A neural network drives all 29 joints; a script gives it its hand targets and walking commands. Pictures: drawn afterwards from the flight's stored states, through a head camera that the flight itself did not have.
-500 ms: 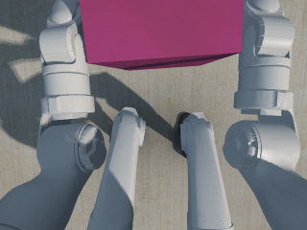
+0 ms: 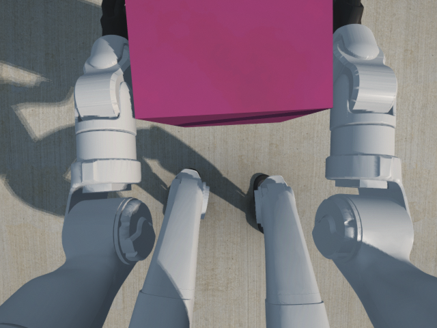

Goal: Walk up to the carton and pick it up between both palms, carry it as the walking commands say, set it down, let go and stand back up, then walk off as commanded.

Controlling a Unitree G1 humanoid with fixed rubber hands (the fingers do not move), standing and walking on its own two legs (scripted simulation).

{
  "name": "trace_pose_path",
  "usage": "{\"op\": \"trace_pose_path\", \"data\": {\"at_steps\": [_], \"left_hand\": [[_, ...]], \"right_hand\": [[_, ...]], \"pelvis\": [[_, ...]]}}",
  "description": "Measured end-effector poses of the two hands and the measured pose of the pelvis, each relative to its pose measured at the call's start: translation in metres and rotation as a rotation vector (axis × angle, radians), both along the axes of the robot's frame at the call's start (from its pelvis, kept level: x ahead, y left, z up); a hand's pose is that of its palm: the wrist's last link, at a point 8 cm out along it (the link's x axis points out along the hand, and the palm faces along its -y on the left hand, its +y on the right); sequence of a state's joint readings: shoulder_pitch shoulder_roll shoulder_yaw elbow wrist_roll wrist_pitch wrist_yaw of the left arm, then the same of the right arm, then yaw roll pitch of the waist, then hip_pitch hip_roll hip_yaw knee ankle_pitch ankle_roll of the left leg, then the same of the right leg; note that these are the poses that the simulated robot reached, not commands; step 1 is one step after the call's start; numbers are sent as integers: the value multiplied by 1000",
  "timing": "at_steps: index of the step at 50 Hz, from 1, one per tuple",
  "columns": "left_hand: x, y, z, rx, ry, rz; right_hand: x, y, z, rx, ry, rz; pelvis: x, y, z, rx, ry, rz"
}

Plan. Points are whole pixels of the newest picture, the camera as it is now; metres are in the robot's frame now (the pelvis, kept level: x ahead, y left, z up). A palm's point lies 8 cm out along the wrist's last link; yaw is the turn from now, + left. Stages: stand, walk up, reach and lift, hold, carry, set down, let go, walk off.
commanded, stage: reach and lift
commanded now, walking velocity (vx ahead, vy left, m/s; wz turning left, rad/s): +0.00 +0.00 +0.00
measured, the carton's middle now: (228, 47) +0.52 +0.03 -0.12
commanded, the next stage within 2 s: none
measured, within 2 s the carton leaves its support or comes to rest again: neither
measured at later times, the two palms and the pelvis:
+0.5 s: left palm (109, 39) +0.48 +0.16 -0.01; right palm (378, 29) +0.50 -0.13 +0.00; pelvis +0.01 -0.01 +0.06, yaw -1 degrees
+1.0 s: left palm (51, 30) +0.45 +0.17 +0.08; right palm out of the picture +0.48 -0.13 +0.09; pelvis +0.04 -0.01 +0.11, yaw +0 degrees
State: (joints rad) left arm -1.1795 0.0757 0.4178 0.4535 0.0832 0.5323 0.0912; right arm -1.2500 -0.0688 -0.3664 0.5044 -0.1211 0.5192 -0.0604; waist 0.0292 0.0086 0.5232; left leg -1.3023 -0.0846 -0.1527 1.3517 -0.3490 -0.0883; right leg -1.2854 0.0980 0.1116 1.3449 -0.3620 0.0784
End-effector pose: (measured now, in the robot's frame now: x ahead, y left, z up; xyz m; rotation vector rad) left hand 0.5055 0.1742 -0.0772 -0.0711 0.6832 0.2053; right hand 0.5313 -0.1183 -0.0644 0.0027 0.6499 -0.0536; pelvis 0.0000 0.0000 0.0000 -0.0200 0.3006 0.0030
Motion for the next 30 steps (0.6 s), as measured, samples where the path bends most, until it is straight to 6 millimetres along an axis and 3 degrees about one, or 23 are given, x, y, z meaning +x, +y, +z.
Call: {"op": "trace_pose_path", "data": {"at_steps": [30], "left_hand": [[-35, -15, 84, 19, 5, -29]], "right_hand": [[-38, -16, 81, -20, 2, 14]], "pelvis": [[16, -12, 73, 23, -126, -17]]}}
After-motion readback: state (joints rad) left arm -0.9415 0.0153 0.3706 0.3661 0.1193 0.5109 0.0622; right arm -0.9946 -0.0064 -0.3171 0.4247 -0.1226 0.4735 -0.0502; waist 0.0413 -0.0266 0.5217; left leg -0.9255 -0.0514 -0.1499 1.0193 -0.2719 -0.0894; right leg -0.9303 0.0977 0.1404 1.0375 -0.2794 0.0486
